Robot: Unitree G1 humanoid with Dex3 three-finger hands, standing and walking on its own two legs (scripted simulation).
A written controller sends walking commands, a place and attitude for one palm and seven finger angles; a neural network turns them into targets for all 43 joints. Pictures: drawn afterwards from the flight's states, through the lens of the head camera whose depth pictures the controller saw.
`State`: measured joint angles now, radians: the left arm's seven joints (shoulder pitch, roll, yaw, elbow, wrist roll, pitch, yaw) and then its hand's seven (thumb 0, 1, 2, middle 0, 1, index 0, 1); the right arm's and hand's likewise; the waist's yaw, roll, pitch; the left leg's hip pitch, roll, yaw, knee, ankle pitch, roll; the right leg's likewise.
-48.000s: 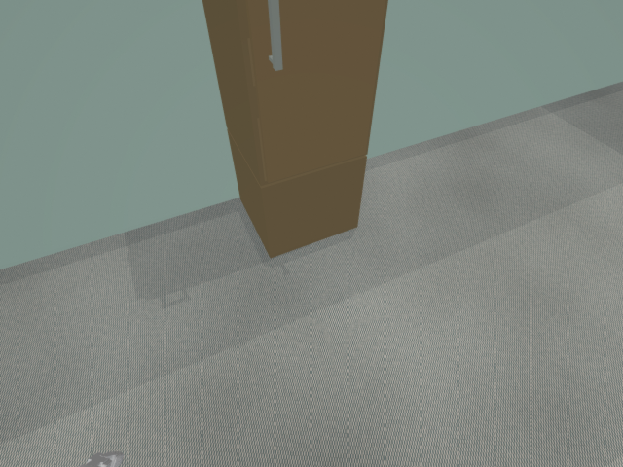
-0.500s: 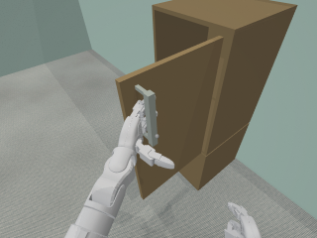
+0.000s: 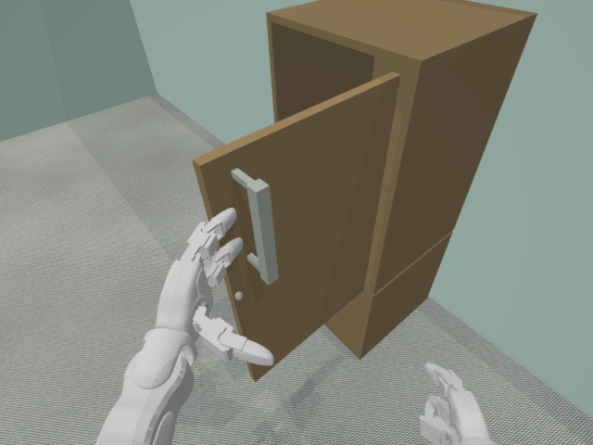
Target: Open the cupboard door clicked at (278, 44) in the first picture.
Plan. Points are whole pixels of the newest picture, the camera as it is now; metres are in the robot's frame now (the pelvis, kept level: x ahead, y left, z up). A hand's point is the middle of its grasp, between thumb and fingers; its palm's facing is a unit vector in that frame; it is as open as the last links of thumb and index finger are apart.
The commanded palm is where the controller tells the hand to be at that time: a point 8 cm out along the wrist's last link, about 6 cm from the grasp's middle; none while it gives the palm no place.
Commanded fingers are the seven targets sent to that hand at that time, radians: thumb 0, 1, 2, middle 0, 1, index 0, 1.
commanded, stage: slide the hand sideways off the handle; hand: left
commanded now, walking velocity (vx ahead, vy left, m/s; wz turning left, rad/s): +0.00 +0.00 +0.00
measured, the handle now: (255, 229) +0.36 +0.09 +0.14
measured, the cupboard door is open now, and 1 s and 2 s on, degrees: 92 92 92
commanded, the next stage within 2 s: draw the hand back to the body in 0.40 s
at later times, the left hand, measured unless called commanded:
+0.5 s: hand (202, 323) +0.22 +0.13 +0.13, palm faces -0.02 -1.00 -0.05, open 16.3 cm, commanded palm +0.19 +0.18 +0.13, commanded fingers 0.00 -0.50 0.30 -0.15 -0.30 -0.15 -0.30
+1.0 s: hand (151, 327) +0.20 +0.18 +0.14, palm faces +0.03 -1.00 -0.09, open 16.2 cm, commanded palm +0.16 +0.23 +0.15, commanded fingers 0.00 -0.29 0.39 -0.16 -0.30 -0.16 -0.30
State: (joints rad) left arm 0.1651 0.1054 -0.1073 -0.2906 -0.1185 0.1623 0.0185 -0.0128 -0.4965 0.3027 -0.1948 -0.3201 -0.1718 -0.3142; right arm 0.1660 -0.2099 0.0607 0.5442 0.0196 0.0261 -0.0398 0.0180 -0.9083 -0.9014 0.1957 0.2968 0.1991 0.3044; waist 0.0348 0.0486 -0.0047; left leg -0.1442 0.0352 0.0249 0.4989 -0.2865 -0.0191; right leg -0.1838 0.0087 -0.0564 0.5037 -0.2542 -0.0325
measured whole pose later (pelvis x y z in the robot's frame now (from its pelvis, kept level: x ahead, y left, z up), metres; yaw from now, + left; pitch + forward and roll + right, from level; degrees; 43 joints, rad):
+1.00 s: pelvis +0.00 +0.01 +0.00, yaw +2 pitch -4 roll +0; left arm 0.38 0.24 0.14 -0.44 -0.26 0.12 -0.20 -0.01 -0.48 0.31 -0.15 -0.30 -0.15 -0.30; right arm 0.21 -0.24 0.07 0.58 0.04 -0.20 -0.08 0.02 -0.91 -0.90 0.20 0.30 0.20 0.30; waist 0.06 0.07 -0.02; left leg -0.18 0.02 -0.01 0.57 -0.32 -0.01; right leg -0.20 -0.01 -0.08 0.55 -0.29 -0.02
